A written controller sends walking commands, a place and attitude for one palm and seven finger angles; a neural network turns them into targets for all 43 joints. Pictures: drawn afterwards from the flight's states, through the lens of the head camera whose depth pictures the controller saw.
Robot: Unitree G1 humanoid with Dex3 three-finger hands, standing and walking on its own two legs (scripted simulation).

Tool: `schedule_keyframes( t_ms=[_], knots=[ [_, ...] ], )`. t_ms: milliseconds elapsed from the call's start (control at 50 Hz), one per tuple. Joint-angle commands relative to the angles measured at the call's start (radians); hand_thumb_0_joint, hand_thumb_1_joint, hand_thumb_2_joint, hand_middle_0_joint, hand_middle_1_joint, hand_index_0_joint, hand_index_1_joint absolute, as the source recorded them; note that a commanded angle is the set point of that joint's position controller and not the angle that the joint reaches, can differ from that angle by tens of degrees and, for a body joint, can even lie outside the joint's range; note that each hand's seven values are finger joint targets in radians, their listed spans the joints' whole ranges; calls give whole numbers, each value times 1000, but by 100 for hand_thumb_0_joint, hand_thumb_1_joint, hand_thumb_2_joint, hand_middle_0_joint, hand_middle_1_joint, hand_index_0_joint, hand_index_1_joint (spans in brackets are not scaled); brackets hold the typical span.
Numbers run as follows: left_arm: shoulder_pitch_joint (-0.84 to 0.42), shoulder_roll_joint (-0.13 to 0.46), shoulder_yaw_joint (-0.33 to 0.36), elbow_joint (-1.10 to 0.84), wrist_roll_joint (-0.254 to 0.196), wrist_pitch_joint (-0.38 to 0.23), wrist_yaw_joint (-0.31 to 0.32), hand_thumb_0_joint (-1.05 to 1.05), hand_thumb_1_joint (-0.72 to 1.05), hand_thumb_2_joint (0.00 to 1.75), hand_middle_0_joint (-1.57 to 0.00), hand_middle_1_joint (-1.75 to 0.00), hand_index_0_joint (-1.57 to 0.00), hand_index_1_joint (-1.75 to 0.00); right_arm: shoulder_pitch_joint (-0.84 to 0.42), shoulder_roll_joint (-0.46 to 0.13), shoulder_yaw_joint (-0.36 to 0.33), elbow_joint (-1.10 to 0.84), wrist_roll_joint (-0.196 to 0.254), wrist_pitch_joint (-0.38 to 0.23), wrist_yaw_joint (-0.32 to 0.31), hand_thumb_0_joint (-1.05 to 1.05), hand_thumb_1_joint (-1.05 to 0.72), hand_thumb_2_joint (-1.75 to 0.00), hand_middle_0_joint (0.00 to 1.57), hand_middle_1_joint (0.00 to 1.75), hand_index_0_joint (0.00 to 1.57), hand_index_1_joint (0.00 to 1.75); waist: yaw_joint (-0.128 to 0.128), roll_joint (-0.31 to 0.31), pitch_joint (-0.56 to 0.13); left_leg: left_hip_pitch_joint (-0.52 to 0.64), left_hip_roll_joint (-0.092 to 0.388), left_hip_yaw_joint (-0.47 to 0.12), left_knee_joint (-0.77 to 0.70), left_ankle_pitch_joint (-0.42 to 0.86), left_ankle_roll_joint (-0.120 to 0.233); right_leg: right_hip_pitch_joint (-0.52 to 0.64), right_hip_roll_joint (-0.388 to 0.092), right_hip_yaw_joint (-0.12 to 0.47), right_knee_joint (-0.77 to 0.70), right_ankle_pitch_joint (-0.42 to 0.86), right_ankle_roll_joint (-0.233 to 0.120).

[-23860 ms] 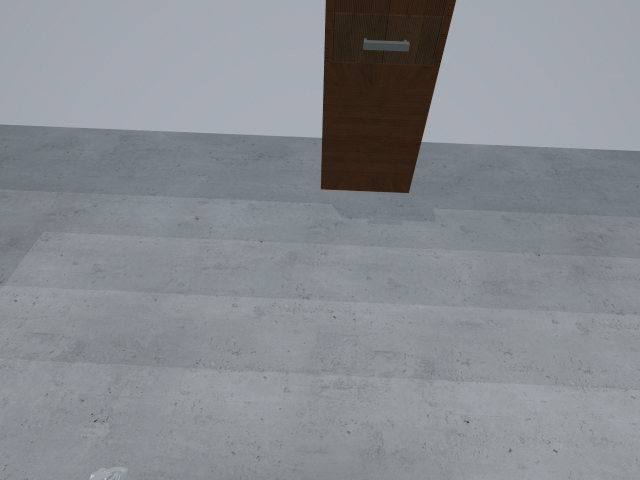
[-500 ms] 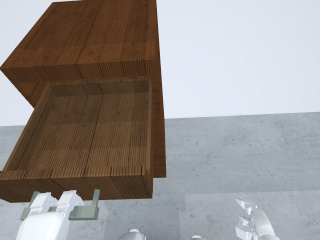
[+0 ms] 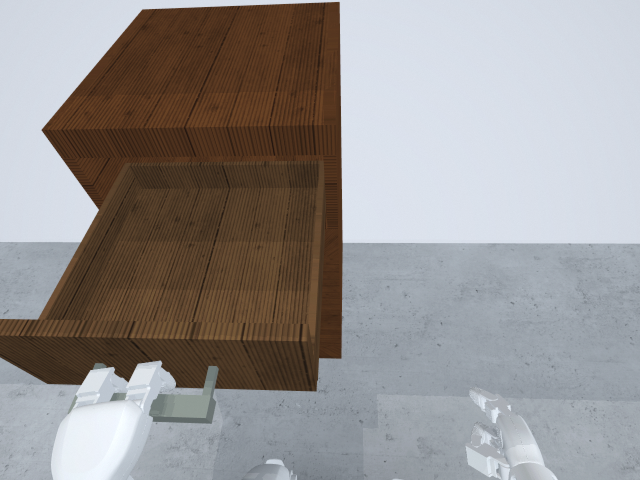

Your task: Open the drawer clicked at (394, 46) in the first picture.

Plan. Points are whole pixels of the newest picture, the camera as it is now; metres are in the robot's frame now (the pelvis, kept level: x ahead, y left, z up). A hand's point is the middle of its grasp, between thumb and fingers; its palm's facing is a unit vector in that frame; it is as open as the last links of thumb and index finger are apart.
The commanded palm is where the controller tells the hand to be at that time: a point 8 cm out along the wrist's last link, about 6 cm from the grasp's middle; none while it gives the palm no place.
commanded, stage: lift the hand off the handle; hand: left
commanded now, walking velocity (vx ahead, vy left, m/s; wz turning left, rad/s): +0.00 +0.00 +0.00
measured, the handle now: (149, 389) +0.22 +0.23 +0.01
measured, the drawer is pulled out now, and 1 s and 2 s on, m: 0.30 0.30 0.30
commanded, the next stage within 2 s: draw the hand back to the body in 1.66 s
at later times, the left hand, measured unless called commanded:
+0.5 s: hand (130, 435) +0.17 +0.24 +0.00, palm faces -0.03 -0.11 -0.99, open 13.5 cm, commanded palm +0.16 +0.24 +0.07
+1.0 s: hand (103, 417) +0.17 +0.25 +0.05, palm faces +0.00 -0.14 -0.99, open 13.0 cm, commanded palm +0.16 +0.24 +0.14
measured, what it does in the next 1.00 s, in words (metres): stands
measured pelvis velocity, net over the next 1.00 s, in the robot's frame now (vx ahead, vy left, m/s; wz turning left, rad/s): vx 0.01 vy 0.02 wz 0.00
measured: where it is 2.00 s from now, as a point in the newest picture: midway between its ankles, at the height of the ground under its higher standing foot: outside the picture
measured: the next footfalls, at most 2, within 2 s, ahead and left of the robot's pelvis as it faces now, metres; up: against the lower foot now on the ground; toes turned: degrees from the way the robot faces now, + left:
none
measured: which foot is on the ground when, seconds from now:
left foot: down 0.00-1.00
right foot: down 0.00-1.00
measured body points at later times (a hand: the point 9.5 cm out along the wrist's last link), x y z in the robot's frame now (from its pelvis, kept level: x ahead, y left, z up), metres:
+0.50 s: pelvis +0.00 +0.01 +0.00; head +0.03 -0.02 +0.45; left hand +0.17 +0.24 +0.05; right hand +0.19 -0.21 -0.10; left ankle +0.02 +0.14 -0.67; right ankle -0.01 -0.08 -0.67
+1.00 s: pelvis +0.01 +0.02 +0.03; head +0.02 -0.01 +0.48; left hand +0.17 +0.25 +0.11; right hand +0.21 -0.20 -0.06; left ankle +0.02 +0.14 -0.67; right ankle -0.01 -0.08 -0.67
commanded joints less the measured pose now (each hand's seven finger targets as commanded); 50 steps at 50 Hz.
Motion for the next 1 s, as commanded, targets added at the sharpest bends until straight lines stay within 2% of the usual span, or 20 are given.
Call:
schedule_keyframes(
  t_ms=[0, 40, 140, 240, 260, 340, 400, 440, 460, 520, 560, 640, 660, 740, 760, 840, 860, 940, 960, 980],
  knots=[
    [-19, 130, 94, -172, -8, 0, 45, 0, -50, 30, -30, -120, -30, -120, -95, -103, -39, -149, -3, -47, -9, 0, -90, -90, 20, 30, 20, 30, -13, -30, -119, 178, -71, -4, -85, 146, 61, 22, 6, 66, -223, 265, 19],
    [-7, 126, 88, -142, -12, 10, 40, 0, -50, 30, -30, -120, -30, -120, -102, -103, -32, -150, -4, -46, -6, 0, -90, -90, 20, 30, 20, 30, -12, -64, -120, 171, -72, -3, -83, 143, 59, 12, 3, 76, -227, 252, 21],
    [-76, 132, 76, -160, 1, 11, 37, 0, -50, 30, -30, -120, -30, -120, -97, -105, -36, -144, -4, -49, -8, 0, -90, -90, 20, 30, 20, 30, -15, -40, -151, 193, -69, -5, -86, 150, 58, 4, 3, 73, -222, 244, 19],
    [-93, 132, 78, -141, -1, 21, 35, 0, -50, 30, -30, -120, -30, -120, -95, -106, -35, -140, -2, -48, -15, 0, -90, -90, 20, 30, 20, 30, -17, -63, -148, 186, -69, -6, -93, 156, 59, 24, 6, 66, -225, 263, 22],
    [-99, 113, 57, -139, -2, 21, 34, 0, -50, 30, -30, -120, -30, -120, -95, -105, -39, -140, 4, -50, -20, 0, -90, -90, 20, 30, 20, 30, -24, -32, -116, 182, -67, -9, -102, 143, 62, 30, 8, 53, -230, 263, 20],
    [-103, 147, 93, -115, -5, 26, 37, 0, -50, 30, -30, -120, -30, -120, -92, -106, -33, -131, 2, -50, -21, 0, -90, -90, 20, 30, 20, 30, -17, -63, -140, 179, -67, -6, -101, 143, 59, 36, 6, 63, -234, 256, 24],
    [-127, 174, 113, -192, -15, 24, 41, 0, -50, 30, -30, -120, -30, -120, -91, -103, -38, -136, 7, -54, -31, 0, -90, -90, 20, 30, 20, 30, -11, -10, -162, 221, -68, -3, -120, 150, 62, 69, 7, 58, -251, 255, 20],
    [-127, 188, 126, -223, -26, 28, 37, 0, -50, 30, -30, -120, -30, -120, -97, -103, -31, -140, 7, -54, -30, 0, -90, -90, 20, 30, 20, 30, -10, -25, -174, 245, -69, -1, -126, 168, 60, 71, 5, 69, -260, 261, 21],
    [-117, 169, 109, -236, -33, 26, 34, 0, -50, 30, -30, -120, -30, -120, -96, -102, -35, -141, 14, -58, -35, 0, -90, -90, 20, 30, 20, 30, -15, 14, -142, 250, -66, -6, -140, 163, 62, 81, 10, 52, -264, 258, 18],
    [-125, 203, 137, -259, -49, 26, 26, 0, -50, 30, -30, -120, -30, -120, -102, -104, -28, -142, 16, -63, -35, 0, -90, -90, 20, 30, 20, 30, -17, 11, -123, 272, -62, -10, -159, 158, 60, 73, 10, 54, -287, 217, 17],
    [-121, 170, 109, -256, -54, 28, 17, 0, -50, 30, -30, -120, -30, -120, -104, -101, -30, -142, 19, -69, -36, 0, -90, -90, 20, 30, 20, 30, -21, 6, -93, 273, -61, -9, -175, 145, 62, 83, 8, 45, -301, 213, 21],
    [-147, 220, 149, -309, -64, 22, 3, 0, -50, 30, -30, -120, -30, -120, -109, -102, -23, -143, 16, -78, -34, 0, -90, -90, 20, 30, 20, 30, -8, 2, -136, 324, -62, -5, -189, 171, 60, 102, 1, 66, -322, 220, 21],
    [-132, 186, 121, -309, -70, 22, -3, 0, -50, 30, -30, -120, -30, -120, -107, -100, -29, -143, 23, -80, -39, 0, -90, -90, 20, 30, 20, 30, -16, 30, -95, 321, -58, -7, -205, 164, 61, 116, 6, 46, -326, 226, 21],
    [-146, 221, 152, -340, -78, 15, -20, 0, -50, 30, -30, -120, -30, -120, -113, -101, -22, -142, 20, -87, -31, 0, -90, -90, 20, 30, 20, 30, -10, 5, -98, 360, -56, -11, -221, 181, 58, 114, 4, 54, -344, 216, 21],
    [-146, 181, 107, -366, -84, 12, -27, 0, -50, 30, -30, -120, -30, -120, -115, -100, -27, -142, 25, -92, -33, 0, -90, -90, 20, 30, 20, 30, -14, 43, -83, 365, -54, -10, -234, 183, 60, 129, 5, 42, -345, 228, 19],
    [-145, 223, 138, -418, -84, 14, -42, 0, -50, 30, -30, -120, -30, -120, -109, -101, -23, -146, 19, -96, -22, 0, -90, -90, 20, 30, 20, 30, -6, 14, -113, 417, -49, -15, -239, 218, 56, 118, 3, 52, -356, 223, 18],
    [-116, 186, 109, -413, -88, 18, -48, 0, -50, 30, -30, -120, -30, -120, -112, -97, -27, -145, 25, -96, -26, 0, -90, -90, 20, 30, 20, 30, -8, 26, -77, 402, -46, -13, -256, 215, 59, 147, 5, 34, -359, 246, 19],
    [-146, 211, 112, -477, -89, 26, -72, 0, -50, 30, -30, -120, -30, -120, -112, -99, -19, -155, 22, -97, -14, 0, -90, -90, 20, 30, 20, 30, -3, 18, -98, 457, -43, -22, -264, 238, 55, 132, 2, 52, -377, 226, 17],
    [-145, 180, 82, -484, -96, 30, -81, 0, -50, 30, -30, -120, -30, -120, -116, -96, -22, -151, 29, -96, -20, 0, -90, -90, 20, 30, 20, 30, -9, 48, -69, 445, -39, -19, -285, 225, 57, 160, 2, 32, -380, 231, 18],
    [-176, 215, 102, -506, -93, 28, -86, 0, -50, 30, -30, -120, -30, -120, -111, -97, -18, -156, 25, -101, -15, 0, -90, -90, 20, 30, 20, 30, -4, 28, -75, 461, -41, -23, -279, 229, 53, 131, 0, 47, -386, 209, 17]
  ],
)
